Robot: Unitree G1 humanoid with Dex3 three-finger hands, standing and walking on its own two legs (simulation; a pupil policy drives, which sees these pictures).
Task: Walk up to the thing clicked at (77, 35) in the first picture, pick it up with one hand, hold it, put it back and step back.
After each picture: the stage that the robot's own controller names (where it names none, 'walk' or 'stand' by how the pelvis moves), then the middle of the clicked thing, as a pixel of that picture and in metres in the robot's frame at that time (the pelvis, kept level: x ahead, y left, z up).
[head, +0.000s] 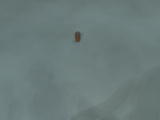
stand; (77, 36) +1.53 +0.08 -0.72
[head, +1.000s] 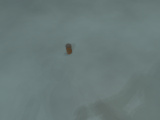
walk; (68, 48) +1.38 +0.27 -0.70
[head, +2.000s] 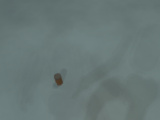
walk; (58, 79) +0.85 +0.32 -0.71
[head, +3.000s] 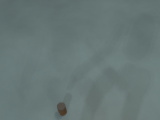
walk; (62, 109) +0.54 +0.23 -0.70
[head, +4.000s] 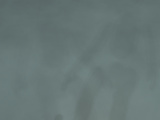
stand; out of the picture +0.38 +0.22 -0.71
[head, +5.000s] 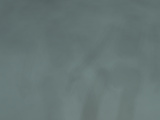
stand; out of the picture +0.35 +0.18 -0.72
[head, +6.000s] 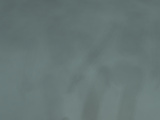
stand; out of the picture +0.36 +0.19 -0.73
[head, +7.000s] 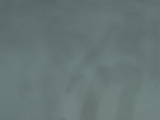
stand; out of the picture +0.35 +0.20 -0.73
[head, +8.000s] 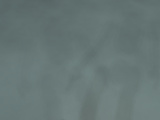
stand; out of the picture +0.35 +0.20 -0.73
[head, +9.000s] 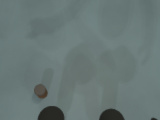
go down; (41, 91) +0.39 +0.23 -0.51
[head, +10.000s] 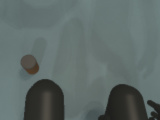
go down; (30, 65) +0.42 +0.26 -0.31
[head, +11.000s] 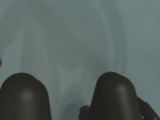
close in; out of the picture +0.40 +0.29 -0.24
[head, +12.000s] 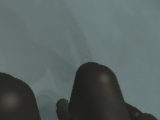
close; out of the picture +0.39 +0.31 -0.21
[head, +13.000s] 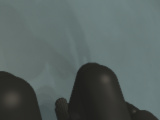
lift; out of the picture +0.38 +0.31 -0.22
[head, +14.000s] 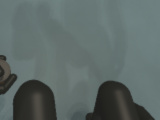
lift; out of the picture +0.33 +0.28 -0.10
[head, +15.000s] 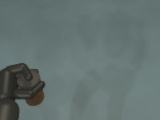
hold; (31, 88) +0.33 +0.18 +0.03
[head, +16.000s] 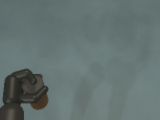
hold; (36, 93) +0.32 +0.17 -0.01
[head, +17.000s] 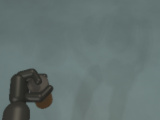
crouch; (41, 92) +0.33 +0.16 -0.01
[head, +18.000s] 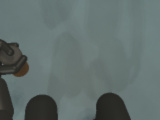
crouch; (15, 62) +0.41 +0.23 -0.10
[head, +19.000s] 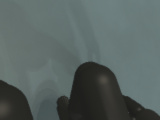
lower; out of the picture +0.40 +0.32 -0.23
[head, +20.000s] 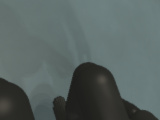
lower; out of the picture +0.40 +0.32 -0.22
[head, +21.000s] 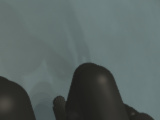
lower; out of the picture +0.40 +0.32 -0.23
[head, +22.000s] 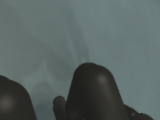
lower; out of the picture +0.40 +0.32 -0.23
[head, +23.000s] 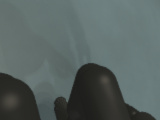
draw back; out of the picture +0.39 +0.31 -0.23
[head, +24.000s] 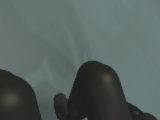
rise; out of the picture +0.39 +0.31 -0.22
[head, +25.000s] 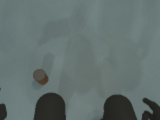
walk; (41, 77) +0.43 +0.24 -0.44
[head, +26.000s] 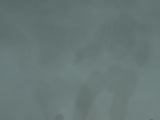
stand; out of the picture +0.37 +0.20 -0.66
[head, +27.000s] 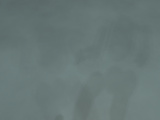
stand; out of the picture +0.38 +0.21 -0.67
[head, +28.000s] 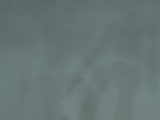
stand; out of the picture +0.38 +0.20 -0.71
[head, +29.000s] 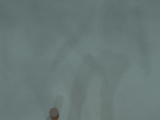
walk; (54, 114) +0.42 +0.15 -0.71
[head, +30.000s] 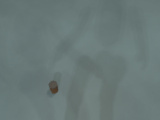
walk; (53, 87) +0.61 +0.21 -0.70
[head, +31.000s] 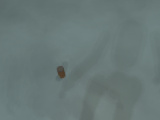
walk; (61, 72) +0.89 +0.28 -0.71
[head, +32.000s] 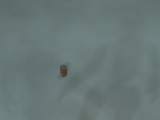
stand; (63, 70) +0.97 +0.19 -0.72
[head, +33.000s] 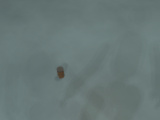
stand; (60, 72) +0.96 +0.23 -0.73
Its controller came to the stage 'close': yes
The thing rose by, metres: 0.70
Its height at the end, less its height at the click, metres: +0.00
